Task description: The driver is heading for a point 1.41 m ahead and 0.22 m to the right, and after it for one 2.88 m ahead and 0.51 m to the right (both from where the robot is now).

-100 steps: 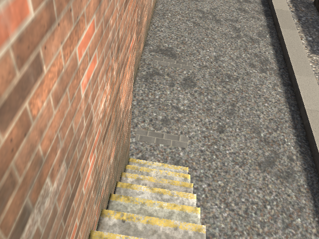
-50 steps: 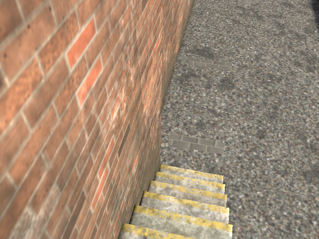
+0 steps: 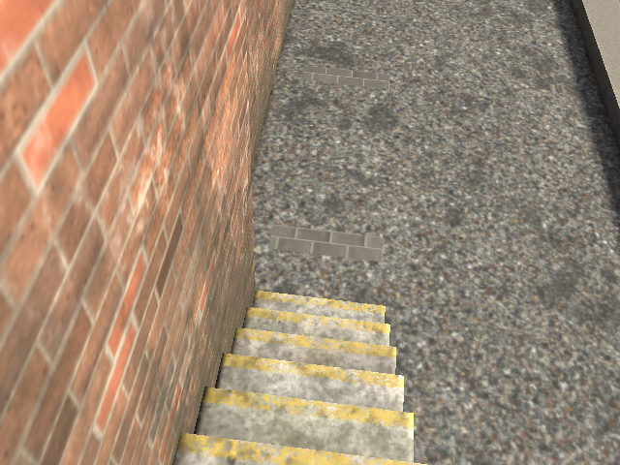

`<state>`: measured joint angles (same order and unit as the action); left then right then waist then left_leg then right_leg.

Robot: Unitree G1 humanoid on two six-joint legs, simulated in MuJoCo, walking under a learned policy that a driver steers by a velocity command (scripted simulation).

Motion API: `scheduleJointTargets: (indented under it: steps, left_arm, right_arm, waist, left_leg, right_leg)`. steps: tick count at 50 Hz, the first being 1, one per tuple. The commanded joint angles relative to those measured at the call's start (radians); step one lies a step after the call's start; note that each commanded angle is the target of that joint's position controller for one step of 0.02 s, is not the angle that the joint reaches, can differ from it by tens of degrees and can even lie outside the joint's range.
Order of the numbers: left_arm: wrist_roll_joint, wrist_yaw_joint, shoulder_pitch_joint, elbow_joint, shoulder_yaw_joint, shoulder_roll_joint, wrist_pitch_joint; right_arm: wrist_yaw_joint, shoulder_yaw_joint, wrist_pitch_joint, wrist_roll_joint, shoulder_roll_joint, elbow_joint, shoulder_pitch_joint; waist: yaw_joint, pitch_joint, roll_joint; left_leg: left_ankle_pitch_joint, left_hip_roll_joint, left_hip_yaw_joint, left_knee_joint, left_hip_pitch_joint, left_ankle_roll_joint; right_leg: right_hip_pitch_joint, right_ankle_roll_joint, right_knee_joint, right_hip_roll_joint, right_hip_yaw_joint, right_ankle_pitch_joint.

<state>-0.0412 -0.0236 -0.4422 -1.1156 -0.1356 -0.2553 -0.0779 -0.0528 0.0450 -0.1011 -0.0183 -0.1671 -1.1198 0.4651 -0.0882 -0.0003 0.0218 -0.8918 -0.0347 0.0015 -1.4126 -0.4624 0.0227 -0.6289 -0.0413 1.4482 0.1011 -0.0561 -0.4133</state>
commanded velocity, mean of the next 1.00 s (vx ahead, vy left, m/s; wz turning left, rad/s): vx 0.49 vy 0.00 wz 0.00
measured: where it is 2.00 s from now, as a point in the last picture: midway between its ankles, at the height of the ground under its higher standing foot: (314, 418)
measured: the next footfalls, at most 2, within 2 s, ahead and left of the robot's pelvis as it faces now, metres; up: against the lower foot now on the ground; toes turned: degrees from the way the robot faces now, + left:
right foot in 0.16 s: +0.13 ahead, -0.13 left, -0.21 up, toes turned -1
left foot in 0.50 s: +0.32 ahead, +0.06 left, -0.41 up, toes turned -1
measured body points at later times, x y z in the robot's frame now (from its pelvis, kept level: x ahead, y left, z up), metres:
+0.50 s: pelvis +0.26 -0.03 -0.22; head +0.22 +0.01 +0.23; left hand +0.26 +0.22 -0.39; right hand +0.32 -0.30 -0.32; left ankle +0.33 +0.06 -0.96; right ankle +0.12 -0.13 -0.76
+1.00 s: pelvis +0.47 -0.12 -0.49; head +0.48 -0.10 -0.04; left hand +0.45 +0.14 -0.64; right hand +0.50 -0.39 -0.62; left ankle +0.40 +0.04 -0.91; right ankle +0.46 -0.23 -1.21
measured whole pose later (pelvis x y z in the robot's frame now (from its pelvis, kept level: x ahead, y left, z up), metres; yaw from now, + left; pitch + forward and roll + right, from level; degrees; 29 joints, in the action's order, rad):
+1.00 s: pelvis +0.47 -0.12 -0.49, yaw +0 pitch +1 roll +0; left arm 0.02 0.05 -0.38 -1.01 -0.07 -0.26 -0.06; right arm -0.07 0.05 -0.06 -0.03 -0.21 -1.03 0.33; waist 0.03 0.01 0.05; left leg -0.80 0.06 0.14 -2.12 -0.76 0.01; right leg -0.32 0.01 0.68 0.00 0.01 -0.38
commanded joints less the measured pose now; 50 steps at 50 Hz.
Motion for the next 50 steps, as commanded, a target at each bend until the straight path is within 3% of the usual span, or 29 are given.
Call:
scheduleJointTargets:
  steps: [1, 3, 5, 7, 8, 9, 11, 14, 15, 18, 21, 24, 25, 26, 27, 29, 30, 31, 33, 34, 36, 40, 43, 45, 46, 47, 48, 49, 50]
  left_arm:
    - [-0.038, 0.022, 0.304, 0.209, 0.009, -0.062, -0.054]
    - [-0.047, 0.049, 0.165, 0.183, 0.028, -0.054, -0.008]
    - [-0.016, 0.065, -0.133, 0.09, 0.025, 0.019, 0.033]
    - [0.014, 0.043, -0.567, -0.024, 0.03, -0.017, 0.04]
    - [0.033, 0.022, -0.506, -0.003, 0.06, -0.002, 0.03]
    - [0.059, 0.023, -0.351, 0.041, 0.089, -0.043, 0.012]
    - [0.086, 0.036, -0.294, 0.021, 0.071, -0.052, -0.024]
    - [0.101, 0.003, 0.25, 0.128, 0.105, -0.081, -0.021]
    - [0.121, -0.011, 0.23, 0.095, 0.095, -0.105, -0.033]
    - [-0.014, -0.035, 0.157, 0.054, 0.09, -0.077, -0.034]
    - [-0.001, -0.04, 0.129, 0.029, 0.078, -0.026, -0.002]
    - [-0.003, 0.003, 0.272, 0.045, 0.066, 0.003, 0.031]
    - [-0.009, -0.001, 0.336, 0.078, 0.069, 0.028, 0.031]
    - [-0.038, 0.004, 0.026, 0.104, 0.082, 0.125, 0.032]
    - [-0.029, 0.001, -0.152, 0.069, 0.068, 0.036, 0.027]
    - [-0.024, -0.019, 0.002, 0.13, 0.055, -0.048, 0.048]
    - [-0.027, -0.035, 0.129, 0.245, 0.083, 0.005, 0.058]
    - [-0.032, -0.048, 0.238, 0.292, 0.089, -0.031, 0.068]
    - [-0.015, -0.02, 0.158, 0.246, 0.093, 0.018, 0.099]
    - [-0.011, -0.004, 0.227, 0.277, 0.059, -0.091, 0.091]
    - [0.0, 0.014, 0.282, 0.304, 0.062, -0.06, 0.103]
    - [-0.012, 0.069, 0.382, 0.345, 0.069, -0.006, 0.1]
    - [0.029, 0.069, 0.019, 0.177, 0.028, -0.089, 0.094]
    - [0.042, 0.037, -0.354, 0.075, -0.013, -0.141, 0.084]
    - [0.035, 0.033, -0.361, 0.042, 0.019, -0.066, 0.064]
    - [0.079, 0.055, -0.264, 0.053, 0.077, -0.07, 0.026]
    - [0.083, 0.084, -0.25, 0.062, 0.075, -0.086, 0.018]
    - [0.076, 0.101, -0.316, 0.027, 0.073, -0.062, 0.009]
    - [0.079, 0.103, -0.257, 0.004, 0.053, -0.141, 0.013]
  right_arm:
    - [-0.006, 0.018, -0.001, -0.031, -0.138, -0.138, 0.345]
    - [-0.029, -0.029, 0.037, -0.02, -0.037, -0.02, 0.086]
    - [-0.033, 0.0, 0.044, 0.022, -0.189, 0.017, -0.154]
    - [-0.014, 0.014, 0.019, 0.017, -0.178, 0.079, -0.34]
    - [-0.021, 0.009, -0.001, 0.014, -0.103, 0.117, -0.339]
    - [-0.006, -0.016, -0.024, -0.011, -0.011, 0.171, -0.116]
    - [0.003, -0.025, -0.033, -0.054, 0.001, 0.136, -0.072]
    - [0.007, -0.007, 0.033, 0.05, -0.088, 0.168, -0.056]
    - [0.012, -0.001, 0.048, 0.029, -0.074, 0.127, 0.004]
    - [0.036, -0.022, 0.069, 0.044, -0.087, 0.207, -0.143]
    - [0.057, -0.007, 0.107, 0.024, -0.159, 0.164, -0.012]
    - [0.083, 0.024, 0.121, 0.007, -0.179, -0.054, 0.457]
    - [0.089, 0.007, 0.103, 0.015, -0.162, -0.105, 0.544]
    - [0.079, -0.036, 0.067, 0.029, -0.148, -0.054, 0.354]
    - [0.079, -0.038, 0.053, 0.016, -0.141, 0.017, 0.185]
    - [0.057, -0.05, 0.049, 0.0, -0.087, 0.028, 0.029]
    - [0.0, -0.012, 0.051, 0.002, -0.245, 0.014, -0.101]
    - [-0.03, -0.036, 0.051, 0.026, -0.147, 0.016, -0.116]
    - [-0.05, -0.015, 0.027, 0.075, -0.233, 0.011, -0.067]
    - [-0.066, 0.002, 0.014, 0.028, -0.21, -0.003, 0.028]
    - [-0.077, -0.01, 0.014, 0.004, -0.135, -0.01, 0.121]
    - [-0.075, 0.006, 0.074, 0.023, -0.176, 0.065, 0.014]
    - [-0.031, 0.029, 0.075, 0.02, -0.178, 0.085, -0.088]
    - [-0.024, 0.025, 0.078, 0.039, -0.131, 0.072, -0.125]
    - [-0.023, 0.027, 0.063, 0.045, -0.055, 0.045, -0.068]
    - [-0.023, 0.008, 0.031, 0.043, 0.023, 0.112, -0.034]
    - [-0.01, -0.008, 0.011, -0.005, 0.031, 0.141, 0.062]
    - [-0.01, -0.005, -0.005, -0.033, -0.016, 0.14, 0.024]
    - [-0.017, -0.022, 0.005, -0.054, 0.009, 0.191, -0.068]
  waist:
    - [-0.078, -0.167, -0.324]
    - [0.05, -0.125, 0.086]
    - [0.261, 0.03, -0.017]
    - [0.523, 0.038, 0.183]
    - [0.464, -0.046, 0.183]
    - [0.22, -0.017, 0.253]
    - [0.164, 0.037, 0.0]
    - [-0.108, -0.056, -0.07]
    - [-0.088, 0.005, 0.037]
    - [-0.024, -0.087, -0.007]
    - [-0.046, -0.077, 0.086]
    - [-0.245, -0.058, -0.076]
    - [-0.285, -0.108, -0.273]
    - [0.025, -0.13, -0.452]
    - [0.128, -0.108, -0.294]
    - [0.15, -0.106, -0.015]
    - [0.189, -0.222, -0.277]
    - [0.154, -0.224, -0.08]
    - [0.162, -0.084, -0.102]
    - [0.103, -0.105, -0.071]
    - [0.065, -0.134, -0.072]
    - [0.012, -0.132, -0.11]
    - [0.136, -0.066, -0.217]
    - [0.35, 0.0, -0.06]
    - [0.339, -0.076, 0.186]
    - [0.188, -0.096, 0.359]
    - [0.107, 0.06, 0.301]
    - [0.14, 0.098, 0.046]
    - [0.112, 0.093, 0.031]
  left_leg:
    - [0.88, -0.244, 0.647, 0.323, 0.429, 0.194]
    - [0.551, -0.148, 0.346, 0.2, 0.117, 0.13]
    - [0.634, -0.076, 0.133, 0.033, -0.34, 0.124]
    - [0.282, 0.063, 0.012, -0.713, -0.666, 0.045]
    - [0.19, 0.105, 0.036, -0.957, -0.732, 0.027]
    - [0.224, 0.124, 0.185, -0.824, -0.86, 0.022]
    - [0.473, 0.079, 0.258, -0.55, -0.992, 0.059]
    - [0.929, 0.0, 0.092, 0.253, -0.234, -0.041]
    - [1.109, -0.041, 0.143, 0.167, -0.08, -0.06]
    - [1.475, 0.016, 0.066, 0.708, 0.211, -0.048]
    - [1.479, -0.007, 0.03, 0.823, 0.276, -0.084]
    - [1.318, -0.095, 0.022, 0.971, 0.523, 0.015]
    - [1.495, -0.145, 0.035, 1.054, 0.516, 0.075]
    - [1.746, -0.214, 0.249, 0.794, 0.526, 0.125]
    - [1.573, -0.255, 0.306, 0.777, 0.451, 0.189]
    - [1.257, -0.197, 0.241, 0.87, 0.265, 0.125]
    - [1.117, -0.403, 0.573, 0.873, 0.015, 0.266]
    - [1.165, -0.348, 0.542, 0.822, -0.062, 0.26]
    - [1.052, -0.271, 0.45, 0.742, -0.194, 0.272]
    - [0.788, -0.239, 0.463, 0.622, 0.006, 0.234]
    - [0.56, -0.189, 0.445, 0.606, 0.055, 0.193]
    - [0.354, -0.101, 0.256, 0.561, -0.227, 0.151]
    - [0.461, -0.101, 0.173, 0.25, -0.239, 0.111]
    - [0.749, 0.021, 0.027, -0.292, -0.232, 0.021]
    - [0.126, 0.173, 0.04, -0.803, -0.426, -0.016]
    - [-0.077, 0.186, 0.114, -1.019, -0.739, -0.02]
    - [-0.009, 0.182, 0.169, -0.954, -0.813, -0.017]
    - [0.142, 0.093, 0.169, -0.735, -0.828, -0.004]
    - [0.169, 0.041, 0.148, -0.668, -0.834, -0.006]
  right_leg:
    - [-0.669, 0.051, -0.159, -0.058, -0.239, -0.06]
    - [-0.248, 0.013, -0.648, -0.075, -0.066, 0.563]
    - [0.693, 0.065, -0.775, -0.023, 0.155, 0.735]
    - [1.081, 0.159, -0.915, -0.149, -0.004, 0.7]
    - [0.966, 0.179, -0.939, -0.229, -0.168, 0.827]
    - [0.976, 0.273, -0.834, -0.35, -0.403, 1.095]
    - [0.862, 0.316, -0.834, -0.482, -0.496, 0.624]
    - [-0.039, 0.27, -0.958, -0.282, -0.156, 0.444]
    - [-0.084, 0.297, -0.949, -0.333, -0.26, 0.374]
    - [-0.165, 0.215, -0.798, -0.127, -0.026, 0.022]
    - [0.057, 0.17, -0.501, -0.067, -0.038, -0.02]
    - [0.033, 0.1, 0.235, -0.004, -0.001, 0.164]
    - [-0.07, 0.06, 0.709, 0.12, 0.061, -0.285]
    - [-0.299, 0.106, 0.711, 0.111, -0.118, -0.381]
    - [-0.318, 0.115, 0.453, 0.051, -0.193, -0.157]
    - [-0.284, 0.095, 0.232, 0.001, -0.162, 0.178]
    - [-0.285, 0.011, 0.018, -0.095, -0.19, 0.186]
    - [-0.235, -0.041, -0.149, -0.146, -0.232, 0.256]
    - [0.084, -0.056, -0.07, -0.087, -0.081, 0.379]
    - [-0.185, -0.035, -0.201, -0.121, -0.211, 0.609]
    - [-0.239, -0.016, -0.425, -0.135, -0.209, 0.712]
    - [0.249, -0.029, -0.741, -0.106, 0.004, 0.767]
    - [0.412, 0.009, -0.662, -0.085, 0.078, 0.638]
    - [0.724, 0.062, -1.071, -0.122, 0.165, 0.545]
    - [0.788, 0.16, -1.235, -0.254, -0.018, 0.687]
    - [0.905, 0.179, -0.784, -0.36, -0.127, 1.67]
    - [0.966, 0.273, -0.702, -0.457, -0.271, 1.838]
    - [0.88, 0.335, -0.752, -0.479, -0.323, 1.351]
    - [0.744, 0.397, -0.832, -0.542, -0.46, 0.916]
Velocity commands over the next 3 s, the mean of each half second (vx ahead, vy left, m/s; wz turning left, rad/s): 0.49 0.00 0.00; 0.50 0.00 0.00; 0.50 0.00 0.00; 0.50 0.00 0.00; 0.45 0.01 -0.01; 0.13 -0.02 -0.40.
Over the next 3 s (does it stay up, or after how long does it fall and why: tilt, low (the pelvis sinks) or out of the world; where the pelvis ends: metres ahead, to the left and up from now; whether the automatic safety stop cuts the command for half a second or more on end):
stays up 1.22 -0.20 -1.12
